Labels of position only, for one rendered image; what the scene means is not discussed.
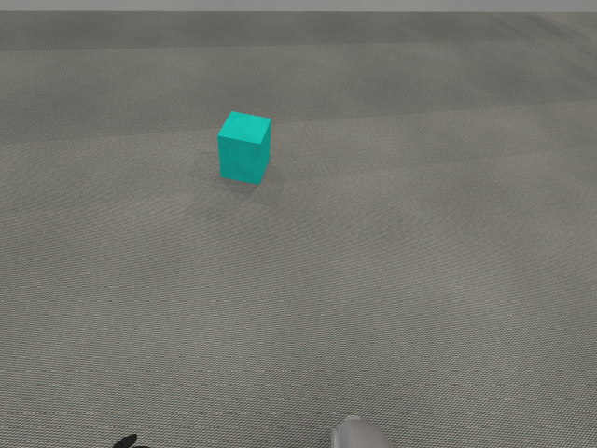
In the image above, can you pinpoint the carton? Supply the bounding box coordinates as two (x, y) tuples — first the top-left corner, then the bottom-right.
(217, 111), (271, 185)

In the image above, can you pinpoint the robot right thigh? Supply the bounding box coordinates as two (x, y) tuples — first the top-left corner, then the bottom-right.
(331, 419), (394, 448)

